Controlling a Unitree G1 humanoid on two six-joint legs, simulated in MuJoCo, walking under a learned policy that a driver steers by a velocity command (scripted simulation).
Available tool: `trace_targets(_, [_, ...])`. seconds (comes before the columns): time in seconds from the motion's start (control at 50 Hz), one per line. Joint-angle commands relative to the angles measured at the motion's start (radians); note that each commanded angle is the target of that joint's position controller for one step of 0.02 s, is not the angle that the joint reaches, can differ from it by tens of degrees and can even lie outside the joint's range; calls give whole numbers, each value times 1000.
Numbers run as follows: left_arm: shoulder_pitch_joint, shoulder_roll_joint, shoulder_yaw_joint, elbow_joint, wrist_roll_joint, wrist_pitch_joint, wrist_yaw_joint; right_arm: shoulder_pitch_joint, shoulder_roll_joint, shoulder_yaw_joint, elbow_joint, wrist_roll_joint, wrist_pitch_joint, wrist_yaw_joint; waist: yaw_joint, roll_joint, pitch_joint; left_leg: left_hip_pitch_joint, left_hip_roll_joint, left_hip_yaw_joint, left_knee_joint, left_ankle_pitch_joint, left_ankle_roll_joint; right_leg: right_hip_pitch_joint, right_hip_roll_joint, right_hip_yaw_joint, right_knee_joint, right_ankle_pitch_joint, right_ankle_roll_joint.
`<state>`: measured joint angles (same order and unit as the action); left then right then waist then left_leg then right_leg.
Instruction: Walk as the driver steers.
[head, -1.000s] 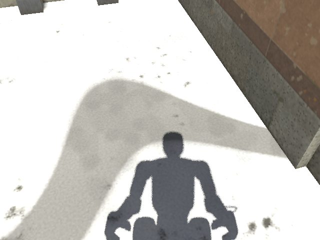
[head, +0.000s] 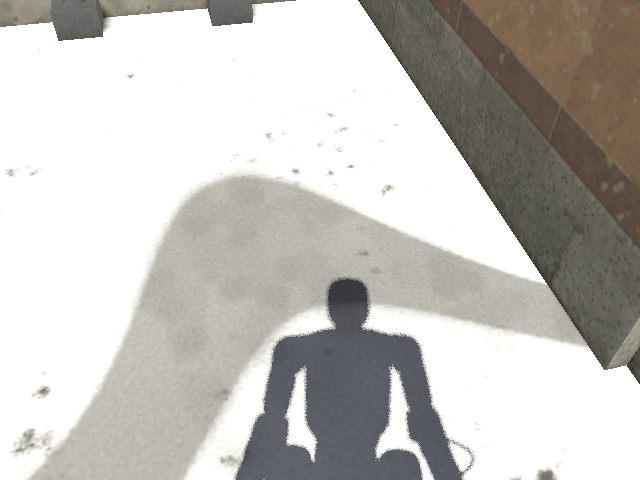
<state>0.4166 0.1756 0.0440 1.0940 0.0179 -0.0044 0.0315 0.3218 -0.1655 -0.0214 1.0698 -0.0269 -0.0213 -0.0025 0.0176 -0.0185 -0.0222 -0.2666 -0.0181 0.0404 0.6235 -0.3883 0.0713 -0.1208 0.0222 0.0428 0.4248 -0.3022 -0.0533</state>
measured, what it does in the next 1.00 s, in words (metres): walks ahead: right foot, then left foot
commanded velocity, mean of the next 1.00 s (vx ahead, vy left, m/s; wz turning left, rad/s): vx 0.30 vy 0.00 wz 0.00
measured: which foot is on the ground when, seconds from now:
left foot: down 0.00-0.52, up 0.54-0.94, down 0.96-1.00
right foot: down 0.00-0.04, up 0.06-0.48, down 0.50-1.00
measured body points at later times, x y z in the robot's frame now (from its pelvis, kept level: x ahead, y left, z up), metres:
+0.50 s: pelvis +0.22 +0.00 -0.02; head +0.26 -0.01 +0.42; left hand +0.43 +0.21 -0.14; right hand +0.09 -0.21 -0.16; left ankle +0.01 +0.09 -0.74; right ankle +0.35 -0.07 -0.74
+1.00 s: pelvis +0.39 -0.01 -0.01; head +0.40 +0.00 +0.44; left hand +0.37 +0.19 -0.17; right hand +0.45 -0.23 -0.16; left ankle +0.44 +0.09 -0.74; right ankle +0.36 -0.07 -0.74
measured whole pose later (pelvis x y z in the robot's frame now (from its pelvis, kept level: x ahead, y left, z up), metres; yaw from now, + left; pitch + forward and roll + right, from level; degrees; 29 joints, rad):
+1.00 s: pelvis +0.39 -0.01 -0.01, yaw +0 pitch -1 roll -1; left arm 0.35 0.13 -0.01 1.09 0.02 -0.05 0.03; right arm 0.21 -0.13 -0.01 1.06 -0.02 -0.02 -0.04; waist 0.02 0.00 0.04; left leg -0.28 0.01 0.04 0.49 -0.19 0.03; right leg -0.12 0.07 -0.12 0.45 -0.30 -0.09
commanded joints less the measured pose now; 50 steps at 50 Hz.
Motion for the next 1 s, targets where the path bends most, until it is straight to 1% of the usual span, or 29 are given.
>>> trace_targets(0.02, [-58,134,33,-47,-6,-19,-3,107,-14,-10,-18,16,-42,10,-82,-98,171,156,-17,38,-149,40,24,-281,-183,218,-191,-377,-127])
trace_targets(0.04, [-90,113,30,-61,-6,-25,-2,198,-35,-20,16,16,-45,3,-119,-36,179,300,-8,-5,-224,30,22,-388,-126,154,-82,-342,-99])
trace_targets(0.06, [-118,44,11,-86,0,-38,-8,314,-101,-37,36,3,-53,-8,-160,164,146,411,197,-302,-394,-166,42,-492,-25,12,213,-239,-60])
trace_targets(0.08, [-139,15,3,-126,8,-46,-18,409,-203,-63,59,10,-45,-6,-173,327,146,431,388,-667,-546,-408,126,-658,47,-91,439,-242,-41])
trace_targets(0.1, [-165,78,14,-136,35,-50,-29,323,-164,-55,43,4,-37,-9,-115,192,214,326,405,-682,-551,-426,155,-677,-23,-39,586,-181,-50])
trace_targets(0.12, [-175,70,14,-134,32,-57,-43,229,-131,-44,7,5,-44,-5,-73,101,227,263,363,-584,-542,-337,142,-665,-57,-21,627,-86,-50])
trace_targets(0.14, [-158,54,11,-122,24,-63,-52,176,-114,-39,-13,6,-53,-2,-45,75,204,249,316,-482,-543,-203,124,-629,-78,-22,627,-15,-39])
trace_targets(0.2, [-165,61,19,-119,27,-57,-66,201,-75,-22,2,10,-77,-8,-29,81,144,289,234,-285,-525,148,100,-603,-83,-68,614,97,-9])
trace_targets(0.26, [-255,47,17,-156,21,-43,-65,271,-61,-9,30,9,-82,-12,-40,106,145,306,213,-195,-493,410,106,-648,-74,-106,567,143,11])
trace_targets(0.32, [-409,38,6,-216,10,-39,-68,268,-73,-4,25,6,-85,-16,-59,120,174,252,190,-137,-500,529,106,-603,-58,-141,395,193,18])
trace_targets(0.38, [-488,38,-2,-254,1,-38,-66,283,-92,-4,35,7,-89,-23,-66,138,182,251,205,-113,-497,623,109,-500,-37,-167,242,223,-7])
trace_targets(0.44, [-421,71,11,-249,2,-44,-52,249,-121,-10,36,8,-92,-27,-10,132,142,297,230,-78,-379,932,92,-341,5,-176,173,186,-63])
trace_targets(0.46, [-330,90,22,-222,1,-50,-44,239,-135,-15,38,6,-91,-28,29,129,92,318,230,-63,-266,1062,80,-244,31,-178,157,158,-82])
trace_targets(0.48, [-177,110,36,-171,0,-60,-36,230,-144,-18,38,7,-87,-27,91,109,12,303,210,-40,-88,1095,65,-77,57,-186,102,178,-102])
trace_targets(0.5, [-30,144,52,-125,16,-72,-25,231,-136,-16,34,13,-84,-24,143,91,-62,170,172,-22,132,924,48,139,-13,-115,74,181,-125])
trace_targets(0.52, [91,238,73,-115,43,-79,-18,297,-49,2,6,34,-81,-17,131,-66,-204,-77,74,28,485,422,16,391,-313,253,58,159,-199])
trace_targets(0.54, [65,251,77,-114,16,-65,-30,356,-51,-13,19,50,-74,-14,91,-164,-297,-239,-82,-35,780,-138,-1,433,-471,650,-103,342,-327])
trace_targets(0.56, [-69,216,67,-136,-12,-63,-34,269,-90,-26,-4,29,-67,-18,33,-45,-159,-284,0,-100,801,-45,6,281,-426,502,-121,391,-300])
trace_targets(0.58, [-149,140,45,-144,-18,-72,-36,181,-77,-23,-26,13,-67,-16,18,-2,-43,-279,30,-88,754,11,4,129,-385,347,-134,495,-274])
trace_targets(0.6, [-174,89,29,-136,-13,-81,-35,152,-61,-25,-30,5,-64,-16,-12,23,18,-240,60,-82,694,34,3,22,-333,232,-155,608,-235])
trace_targets(0.62, [-164,49,15,-118,-14,-88,-29,146,-56,-29,-32,-10,-51,-13,-34,8,39,-197,77,-84,634,39,-3,-45,-289,147,-166,687,-207])
trace_targets(0.66, [-123,29,-1,-89,-5,-99,-24,174,-28,-28,-20,-13,-25,-5,-62,-14,28,-124,65,-68,556,53,-13,-95,-253,55,-165,850,-178])
trace_targets(0.74, [-99,78,-10,-72,5,-102,-21,108,-23,-23,-33,-5,3,-8,-89,-42,14,-124,51,-31,355,129,-30,-100,-211,-46,-155,964,-160])
trace_targets(0.82, [-33,71,-27,-43,1,-85,-12,-11,-28,-11,-51,8,12,-18,-46,-79,0,-79,40,4,150,211,-33,-60,-196,-69,-131,907,-119])
trace_targets(0.9, [-6,61,-37,-22,8,-64,-1,-56,-36,-5,-41,12,14,-30,-23,-69,32,-26,39,-1,26,162,-29,-51,-226,-16,-104,709,-138])
trace_targets(0.94, [-23,54,-42,-20,1,-55,4,-38,-23,3,-27,9,7,-36,-42,-38,59,62,48,-9,-152,226,-19,-77,-224,9,-70,549,-118])
trace_targets(0.96, [-4,49,-43,-16,2,-55,6,-16,-43,3,-18,5,-2,-41,-43,3,58,142,92,-63,-237,357,-15,-105,-201,16,-52,434,-84])
trace_targets(0.98, [26,41,-43,-22,3,-56,7,26,-81,-3,-7,-1,-13,-44,-21,57,31,230,184,-150,-230,579,-5,-144,-156,-3,-20,289,-56])
trace_targets(1.0, [156,-28,-52,12,-15,-47,5,-10,-89,0,3,13,-12,-43,52,161,32,215,237,-194,-197,711,63,-145,-91,-33,-66,81,-31])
